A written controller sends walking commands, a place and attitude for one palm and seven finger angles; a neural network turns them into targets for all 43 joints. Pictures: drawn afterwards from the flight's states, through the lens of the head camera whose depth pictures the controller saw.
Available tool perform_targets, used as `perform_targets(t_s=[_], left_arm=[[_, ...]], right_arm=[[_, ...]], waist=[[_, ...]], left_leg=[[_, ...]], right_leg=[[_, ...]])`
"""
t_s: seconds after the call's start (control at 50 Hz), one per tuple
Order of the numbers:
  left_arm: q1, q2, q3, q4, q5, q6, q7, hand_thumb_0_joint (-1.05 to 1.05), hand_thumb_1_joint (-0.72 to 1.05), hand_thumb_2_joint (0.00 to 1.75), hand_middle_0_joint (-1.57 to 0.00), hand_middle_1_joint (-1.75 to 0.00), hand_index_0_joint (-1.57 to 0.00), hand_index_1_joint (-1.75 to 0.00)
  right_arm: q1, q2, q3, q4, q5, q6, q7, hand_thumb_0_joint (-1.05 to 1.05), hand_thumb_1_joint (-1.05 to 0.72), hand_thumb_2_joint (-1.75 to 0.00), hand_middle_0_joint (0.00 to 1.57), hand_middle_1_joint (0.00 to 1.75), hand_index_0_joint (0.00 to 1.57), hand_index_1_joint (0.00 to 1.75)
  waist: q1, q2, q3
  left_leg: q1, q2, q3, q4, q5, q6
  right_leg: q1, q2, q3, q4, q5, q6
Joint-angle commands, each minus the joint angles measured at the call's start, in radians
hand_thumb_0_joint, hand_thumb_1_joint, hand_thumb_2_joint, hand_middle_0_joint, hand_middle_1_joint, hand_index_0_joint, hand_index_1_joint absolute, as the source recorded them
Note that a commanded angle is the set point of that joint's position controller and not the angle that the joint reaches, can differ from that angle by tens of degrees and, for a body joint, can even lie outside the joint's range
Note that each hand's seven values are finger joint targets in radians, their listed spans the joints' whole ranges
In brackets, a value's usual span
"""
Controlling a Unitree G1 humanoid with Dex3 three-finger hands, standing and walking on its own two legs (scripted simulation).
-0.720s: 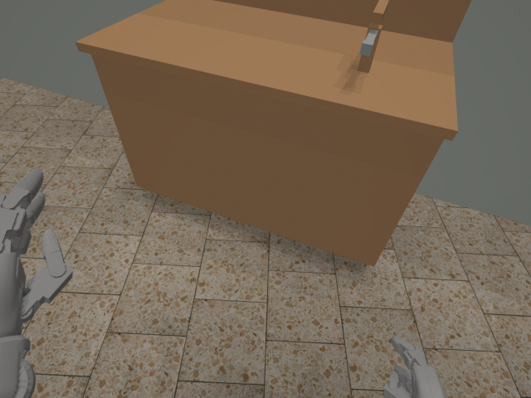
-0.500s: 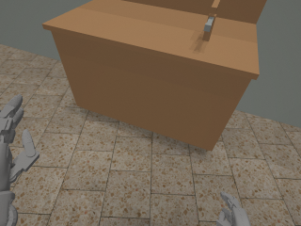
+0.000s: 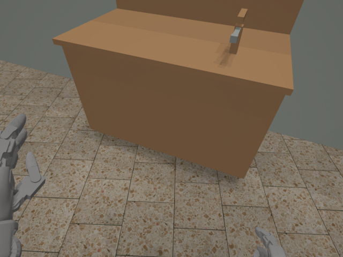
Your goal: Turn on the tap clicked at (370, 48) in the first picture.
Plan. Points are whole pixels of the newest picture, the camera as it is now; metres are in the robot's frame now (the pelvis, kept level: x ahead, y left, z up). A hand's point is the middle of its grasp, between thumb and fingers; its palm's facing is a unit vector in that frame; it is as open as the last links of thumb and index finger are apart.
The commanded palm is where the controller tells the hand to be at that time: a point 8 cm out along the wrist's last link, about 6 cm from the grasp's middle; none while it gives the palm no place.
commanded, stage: walk to a spot facing it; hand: left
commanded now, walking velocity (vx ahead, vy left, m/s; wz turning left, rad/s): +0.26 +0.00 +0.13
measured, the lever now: (233, 38) +0.91 -0.20 +0.15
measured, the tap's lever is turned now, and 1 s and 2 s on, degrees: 0 0 0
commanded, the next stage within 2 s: turn to face it in 0.18 s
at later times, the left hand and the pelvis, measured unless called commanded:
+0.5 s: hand (64, 130) +0.31 +0.24 +0.18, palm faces +0.38 -0.83 -0.41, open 7.5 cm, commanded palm +0.26 +0.28 +0.18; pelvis +0.09 +0.01 +0.00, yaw -2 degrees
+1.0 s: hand (121, 102) +0.39 +0.14 +0.20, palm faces +0.15 -0.85 -0.50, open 7.4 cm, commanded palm +0.36 +0.20 +0.18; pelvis +0.12 -0.02 +0.00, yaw -18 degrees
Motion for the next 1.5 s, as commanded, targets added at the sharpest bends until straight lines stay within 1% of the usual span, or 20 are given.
perform_targets(t_s=[0.0,0.18,0.24,0.28,0.32,0.36,0.4,0.46,0.58,0.6,0.62,0.66,0.74,1.08,1.16,1.26,1.38,1.42,1.44,1.48], left_arm=[[-0.164,0.184,0.105,-0.226,0.004,-0.068,0.023,0.0,0.9,0.9,-0.2,-0.3,-0.2,-0.3],[-0.142,0.209,0.125,-0.222,0.005,-0.082,0.022,0.0,0.9,0.9,-0.2,-0.3,-0.2,-0.3],[-0.133,0.233,0.155,-0.244,-0.001,-0.094,0.03,0.0,0.9,0.9,-0.2,-0.3,-0.2,-0.3],[-0.071,0.224,0.164,-0.321,-0.015,-0.103,0.023,0.0,0.9,0.9,-0.2,-0.3,-0.2,-0.3],[-0.08,0.228,0.147,-0.356,-0.002,-0.129,0.021,0.0,0.9,0.9,-0.2,-0.3,-0.2,-0.3],[-0.12,0.196,0.107,-0.388,-0.008,-0.123,0.013,0.0,0.9,0.9,-0.2,-0.3,-0.2,-0.3],[-0.084,0.172,0.089,-0.369,-0.005,-0.099,0.008,0.0,0.9,0.9,-0.2,-0.3,-0.2,-0.3],[-0.044,0.184,0.117,-0.31,-0.01,-0.07,-0.009,0.0,0.9,0.9,-0.2,-0.3,-0.2,-0.3],[-0.097,0.215,0.168,-0.225,-0.025,-0.04,-0.036,0.0,0.9,0.9,-0.2,-0.3,-0.2,-0.3],[-0.106,0.238,0.184,-0.222,-0.019,-0.045,-0.036,0.0,0.9,0.9,-0.2,-0.3,-0.2,-0.3],[-0.099,0.251,0.208,-0.229,-0.02,-0.054,-0.031,0.0,0.9,0.9,-0.2,-0.3,-0.2,-0.3],[-0.128,0.249,0.2,-0.302,-0.029,-0.057,-0.02,0.0,0.9,0.9,-0.2,-0.3,-0.2,-0.3],[-0.006,0.272,0.218,-0.417,-0.044,-0.087,-0.005,0.0,0.9,0.9,-0.2,-0.3,-0.2,-0.3],[-0.087,0.212,0.114,-0.25,-0.031,-0.031,0.004,0.0,0.9,0.9,-0.2,-0.3,-0.2,-0.3],[-0.166,0.293,0.177,-0.421,-0.002,-0.062,-0.001,0.0,0.9,0.9,-0.2,-0.3,-0.2,-0.3],[-0.106,0.199,0.127,-0.409,-0.013,-0.035,-0.011,0.0,0.9,0.9,-0.2,-0.3,-0.2,-0.3],[-0.175,0.18,0.105,-0.212,-0.009,-0.039,-0.009,0.0,0.9,0.9,-0.2,-0.3,-0.2,-0.3],[-0.173,0.226,0.142,-0.212,0.0,-0.055,-0.006,0.0,0.9,0.9,-0.2,-0.3,-0.2,-0.3],[-0.123,0.267,0.186,-0.214,0.001,-0.064,0.005,0.0,0.9,0.9,-0.2,-0.3,-0.2,-0.3],[-0.021,0.267,0.201,-0.262,-0.021,-0.059,0.009,0.0,0.9,0.9,-0.2,-0.3,-0.2,-0.3]], right_arm=[[-0.119,-0.125,-0.048,-0.145,-0.002,-0.048,-0.014,0.0,-0.9,-0.9,0.2,0.3,0.2,0.3],[-0.128,-0.099,-0.041,-0.136,0.01,-0.037,0.003,0.0,-0.9,-0.9,0.2,0.3,0.2,0.3],[-0.109,-0.101,-0.045,-0.13,0.011,-0.036,0.002,0.0,-0.9,-0.9,0.2,0.3,0.2,0.3],[-0.1,-0.126,-0.054,-0.145,0.017,-0.041,-0.003,0.0,-0.9,-0.9,0.2,0.3,0.2,0.3],[-0.083,-0.1,-0.044,-0.129,-0.013,-0.041,0.011,0.0,-0.9,-0.9,0.2,0.3,0.2,0.3],[-0.082,-0.107,-0.054,-0.126,0.001,-0.047,0.028,0.0,-0.9,-0.9,0.2,0.3,0.2,0.3],[-0.069,-0.126,-0.065,-0.132,0.005,-0.052,0.037,0.0,-0.9,-0.9,0.2,0.3,0.2,0.3],[-0.075,-0.119,-0.06,-0.151,0.001,-0.047,0.047,0.0,-0.9,-0.9,0.2,0.3,0.2,0.3],[-0.131,-0.105,-0.052,-0.184,0.009,-0.017,0.054,0.0,-0.9,-0.9,0.2,0.3,0.2,0.3],[-0.138,-0.103,-0.054,-0.192,0.015,-0.015,0.057,0.0,-0.9,-0.9,0.2,0.3,0.2,0.3],[-0.162,-0.091,-0.06,-0.22,0.014,-0.019,0.062,0.0,-0.9,-0.9,0.2,0.3,0.2,0.3],[-0.154,-0.107,-0.068,-0.214,0.009,0.001,0.073,0.0,-0.9,-0.9,0.2,0.3,0.2,0.3],[-0.178,-0.093,-0.035,-0.181,0.002,0.04,0.08,0.0,-0.9,-0.9,0.2,0.3,0.2,0.3],[-0.126,-0.14,-0.057,-0.231,0.027,0.105,0.062,0.0,-0.9,-0.9,0.2,0.3,0.2,0.3],[-0.155,-0.127,-0.067,-0.269,0.017,0.06,0.052,0.0,-0.9,-0.9,0.2,0.3,0.2,0.3],[-0.114,-0.121,-0.072,-0.213,0.021,0.022,0.074,0.0,-0.9,-0.9,0.2,0.3,0.2,0.3],[-0.071,-0.146,-0.073,-0.182,0.023,-0.025,0.072,0.0,-0.9,-0.9,0.2,0.3,0.2,0.3],[-0.07,-0.129,-0.075,-0.183,0.031,-0.028,0.078,0.0,-0.9,-0.9,0.2,0.3,0.2,0.3],[-0.104,-0.1,-0.067,-0.205,0.029,-0.028,0.074,0.0,-0.9,-0.9,0.2,0.3,0.2,0.3],[-0.141,-0.113,-0.081,-0.202,0.034,-0.009,0.071,0.0,-0.9,-0.9,0.2,0.3,0.2,0.3]], waist=[[-0.015,0.004,0.026],[-0.011,-0.17,0.084],[-0.021,-0.094,0.015],[-0.03,0.257,-0.069],[-0.042,0.277,-0.046],[-0.027,0.128,-0.049],[-0.024,0.195,-0.052],[-0.018,0.247,-0.029],[0.01,0.096,-0.034],[0.024,-0.049,-0.062],[0.03,-0.241,-0.104],[-0.003,-0.183,-0.11],[0.015,-0.008,-0.133],[0.016,-0.126,-0.124],[0.041,0.226,-0.047],[0.023,0.229,0.05],[-0.004,0.211,0.002],[-0.003,0.035,-0.094],[0.015,-0.2,-0.137],[0.019,-0.25,-0.182]], left_leg=[[-0.089,0.08,-0.109,-0.11,-0.196,0.056],[-0.246,0.004,0.019,0.137,-0.136,0.013],[-0.048,0.009,0.034,-0.031,-0.003,0.009],[0.273,0.188,-0.247,-0.18,0.4,0.092],[0.425,0.353,-0.45,-0.182,0.785,0.149],[0.483,0.317,-0.265,-0.109,0.874,0.118],[0.476,0.258,-0.098,-0.094,0.929,0.065],[0.354,0.246,0.067,-0.107,0.898,0.013],[0.028,0.275,0.123,0.206,0.624,-0.001],[-0.077,0.198,0.16,0.443,0.437,-0.025],[-0.273,0.023,0.148,0.743,-0.139,-0.066],[-0.238,0.062,-0.072,0.832,-0.27,-0.084],[-0.233,0.066,-0.049,0.7,-0.085,-0.094],[0.103,0.015,0.033,-0.137,-0.098,-0.029],[0.182,0.467,-0.305,-0.349,0.098,0.165],[0.111,0.347,0.069,-0.223,0.389,0.079],[0.149,0.291,0.144,0.03,0.648,-0.005],[0.011,0.21,0.185,0.304,0.471,-0.043],[-0.222,0.081,0.169,0.512,-0.042,-0.076],[-0.276,0.091,-0.044,0.667,-0.295,-0.077]], right_leg=[[-0.01,-0.091,0.104,-0.083,-0.181,-0.07],[0.07,-0.27,0.303,-0.194,-0.32,-0.159],[0.067,-0.238,0.157,-0.025,-0.015,-0.14],[-0.173,-0.025,-0.094,0.368,0.101,-0.006],[-0.415,-0.028,-0.049,0.57,-0.288,-0.011],[-0.45,-0.036,-0.064,0.503,-0.218,-0.011],[-0.423,-0.028,-0.111,0.42,-0.113,0.002],[-0.273,-0.006,-0.173,0.294,0.013,0.011],[0.16,0.008,-0.173,0.041,0.195,-0.011],[0.25,-0.083,-0.03,0.001,0.423,-0.07],[0.334,-0.277,0.356,-0.044,0.836,-0.209],[0.154,-0.374,0.544,-0.191,0.508,-0.183],[0.065,-0.257,0.343,-0.26,-0.017,-0.048],[-0.016,-0.138,0.358,-0.285,-0.05,-0.036],[-0.341,0.038,0.063,0.475,-0.134,0.049],[-0.331,-0.033,-0.054,0.506,-0.098,0.061],[-0.003,0.048,-0.208,-0.012,0.05,0.055],[0.229,-0.082,-0.074,-0.083,0.462,-0.011],[0.381,-0.258,0.212,-0.035,0.973,-0.122],[0.318,-0.362,0.322,-0.051,0.946,-0.168]])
